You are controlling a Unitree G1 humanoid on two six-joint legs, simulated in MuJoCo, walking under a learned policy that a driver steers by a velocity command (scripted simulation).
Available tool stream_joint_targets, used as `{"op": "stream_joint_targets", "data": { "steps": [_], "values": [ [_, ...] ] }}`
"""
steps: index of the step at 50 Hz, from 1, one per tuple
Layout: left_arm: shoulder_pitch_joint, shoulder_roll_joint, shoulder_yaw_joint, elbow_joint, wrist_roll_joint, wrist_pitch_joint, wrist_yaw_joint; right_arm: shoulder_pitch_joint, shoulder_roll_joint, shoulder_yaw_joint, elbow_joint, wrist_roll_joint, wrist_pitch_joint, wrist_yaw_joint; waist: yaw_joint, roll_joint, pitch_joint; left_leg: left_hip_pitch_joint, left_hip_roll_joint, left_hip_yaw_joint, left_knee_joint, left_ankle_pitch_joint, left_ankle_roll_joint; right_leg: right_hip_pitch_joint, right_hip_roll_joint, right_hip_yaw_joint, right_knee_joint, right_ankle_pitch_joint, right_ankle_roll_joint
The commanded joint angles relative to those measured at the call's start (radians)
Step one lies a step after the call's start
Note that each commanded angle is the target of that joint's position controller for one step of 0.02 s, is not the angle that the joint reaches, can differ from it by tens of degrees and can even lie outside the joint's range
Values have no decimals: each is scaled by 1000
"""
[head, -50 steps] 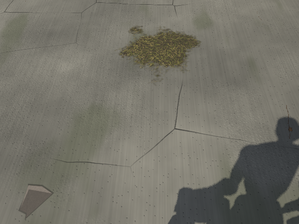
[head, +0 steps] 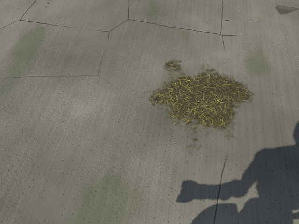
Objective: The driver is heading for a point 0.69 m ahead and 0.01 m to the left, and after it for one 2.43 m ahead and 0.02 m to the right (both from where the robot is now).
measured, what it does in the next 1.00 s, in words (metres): walks ahead: left foot, then right foot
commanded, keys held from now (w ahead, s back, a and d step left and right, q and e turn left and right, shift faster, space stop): w+e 0.12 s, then w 0.68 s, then no key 0.18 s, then q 0.02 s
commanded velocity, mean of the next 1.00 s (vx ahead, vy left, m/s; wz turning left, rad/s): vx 0.47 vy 0.00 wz -0.18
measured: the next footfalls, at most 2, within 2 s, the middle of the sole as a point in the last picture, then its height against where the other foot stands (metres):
left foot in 0.40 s outside the picture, level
right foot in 0.90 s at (193, 179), level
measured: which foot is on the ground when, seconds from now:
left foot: up 0.00-0.38, down 0.40-0.92, up 0.94-1.00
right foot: down 0.00-0.42, up 0.44-0.88, down 0.90-1.00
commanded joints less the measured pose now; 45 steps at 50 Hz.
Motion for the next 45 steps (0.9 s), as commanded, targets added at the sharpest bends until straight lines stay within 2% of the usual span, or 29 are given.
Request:
{"op": "stream_joint_targets", "data": {
  "steps": [1, 3, 4, 6, 9, 11, 15, 17, 18, 19, 20, 21, 22, 23, 24, 25, 26, 27, 29, 31, 34, 37, 40, 42, 43, 44, 45],
  "values": [
    [63, 111, 23, -64, 14, -7, 13, -71, -138, -35, -117, -15, -39, -3, 10, 10, -112, -334, 103, -73, -18, 88, -11, 346, -288, 454, -275, 115, -203],
    [54, 115, 23, -74, 6, -6, 20, -46, -118, -35, -122, -22, -18, -10, -18, -25, -95, -302, 115, -58, -114, 95, -41, 266, -264, 398, -300, 183, -206],
    [64, 126, 26, -75, 4, -6, 26, -57, -108, -33, -128, -24, -9, -14, -17, -34, -84, -300, 113, -43, -163, 123, -58, 227, -251, 368, -308, 211, -203],
    [91, 157, 36, -72, 1, -3, 40, -128, -90, -28, -156, -27, -1, -20, 1, -42, -60, -301, 98, -25, -302, 245, -86, 175, -219, 316, -316, 230, -184],
    [131, 145, 32, -59, -4, 6, 50, -213, -56, -14, -174, -23, -7, -10, 45, -70, -61, -210, 66, -6, -529, 479, -91, 135, -163, 233, -302, 190, -124],
    [177, 138, 28, -39, -4, 8, 49, -266, -54, -11, -190, -14, -14, 0, 77, -81, -56, -170, 51, 0, -598, 569, -84, 146, -179, 248, -299, 131, -113],
    [231, 139, 27, -15, -2, 18, 50, -333, -91, -16, -225, -8, -29, 18, 96, -84, -32, -241, 48, -15, -689, 461, -41, 325, -252, 332, -212, 147, -110],
    [230, 154, 32, -11, 2, 26, 54, -303, -108, -21, -225, -6, -37, 22, 73, -105, -33, -214, 38, -2, -715, 371, -11, 386, -279, 361, -164, 244, -98],
    [211, 156, 32, -16, 2, 29, 55, -238, -122, -29, -210, -7, -41, 21, 33, -114, -58, -124, 19, 19, -750, 360, 13, 391, -263, 348, -109, 372, -84],
    [191, 138, 25, -25, 4, 29, 53, -119, -154, -45, -179, -14, -45, 16, -25, -105, -139, 58, 31, 12, -751, 397, 51, 362, -215, 309, 14, 495, -60],
    [166, 105, 9, -52, 17, 26, 52, 56, -207, -60, -155, -24, -46, 10, -106, -38, -281, 331, 172, -133, -708, 440, 125, 220, -156, 249, 265, 369, -24],
    [307, 42, -11, -52, -2, 10, 49, 175, -279, -84, -116, -27, -32, 13, -80, 240, -408, 686, 371, -538, -752, 275, 292, -152, -1, 143, 618, -116, 58],
    [296, 94, -8, -44, -7, 0, 46, 184, -197, -63, -106, 3, -24, 20, -94, 250, -375, 691, 410, -705, -850, 95, 297, -308, -22, 192, 728, -436, 63],
    [196, 149, 8, -60, -17, -4, 42, 121, -145, -47, -115, 9, -18, 17, -100, 146, -218, 563, 378, -587, -872, 27, 250, -375, -74, 191, 773, -363, 63],
    [123, 142, 6, -78, -10, -6, 41, 56, -131, -39, -130, -1, -10, 16, -80, 59, -134, 428, 336, -472, -897, 80, 219, -362, -123, 142, 742, -278, 64],
    [83, 131, 8, -91, 5, -8, 41, 16, -113, -31, -131, -8, -6, 18, -58, 34, -68, 319, 298, -401, -930, 168, 210, -348, -153, 118, 675, -222, 68],
    [88, 121, 11, -91, 11, -5, 40, -3, -97, -22, -133, -17, -8, 20, -31, 51, -54, 252, 267, -345, -955, 251, 199, -301, -181, 112, 629, -185, 71],
    [107, 103, 9, -88, 9, -1, 39, -9, -95, -21, -130, -17, -10, 22, -15, 76, -58, 214, 247, -308, -975, 307, 199, -264, -190, 102, 597, -169, 77],
    [111, 73, 2, -90, 11, 6, 40, 3, -111, -25, -116, -7, -15, 21, -4, 90, -62, 180, 234, -240, -1003, 404, 212, -252, -203, 79, 527, -141, 94],
    [47, 58, -6, -113, 16, 7, 43, 20, -143, -33, -102, -3, -12, 14, -14, 70, -50, 173, 230, -188, -1026, 474, 216, -275, -211, 65, 417, -54, 111],
    [-46, 38, -16, -135, 15, 0, 36, 56, -158, -36, -81, 4, -2, 6, -43, 63, -40, 168, 192, -101, -1032, 515, 183, -235, -196, 45, 223, 124, 115],
    [-141, 35, -20, -160, 6, -7, 24, 121, -170, -35, -51, 13, 6, 4, -81, 62, -21, 190, 194, -77, -1021, 486, 168, -189, -166, 25, 93, 224, 112],
    [-214, 46, -19, -193, -1, -14, 8, 167, -175, -35, -25, 15, 22, 2, -96, 66, 0, 284, 238, -101, -981, 496, 160, -212, -151, 27, 26, 179, 90],
    [-203, 62, -12, -198, 8, -22, -2, 163, -181, -37, -14, 10, 38, -5, -71, 79, -9, 342, 244, -99, -897, 655, 130, -169, -128, 23, -27, 123, 62],
    [-152, 79, -4, -185, 16, -26, -3, 151, -191, -39, -15, 8, 44, -9, -38, 93, -47, 353, 231, -88, -825, 794, 109, -84, -102, 7, -51, 121, 45],
    [-41, 107, 11, -149, 26, -30, 0, 130, -190, -36, -21, 9, 47, -13, 23, 87, -117, 333, 189, -59, -704, 919, 79, 81, -77, -17, -95, 207, 18],
    [81, 165, 27, -120, 40, -33, 8, 127, -167, -25, -40, -3, 43, -16, 69, 51, -229, 218, 135, -25, -527, 819, 35, 328, -163, 46, -54, 490, -27]
  ]
}}
Velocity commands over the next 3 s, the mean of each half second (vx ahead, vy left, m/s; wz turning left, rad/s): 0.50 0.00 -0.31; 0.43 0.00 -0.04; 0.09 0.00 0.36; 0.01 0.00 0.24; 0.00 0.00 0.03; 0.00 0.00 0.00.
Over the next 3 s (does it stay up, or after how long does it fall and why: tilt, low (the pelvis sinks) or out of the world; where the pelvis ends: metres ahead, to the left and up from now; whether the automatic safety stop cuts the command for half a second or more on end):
stays up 0.64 -0.06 0.01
